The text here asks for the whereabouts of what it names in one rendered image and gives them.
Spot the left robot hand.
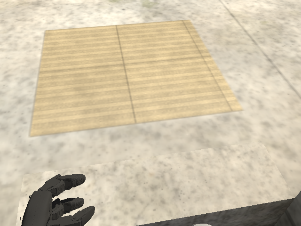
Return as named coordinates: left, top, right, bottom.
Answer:
left=20, top=174, right=95, bottom=226

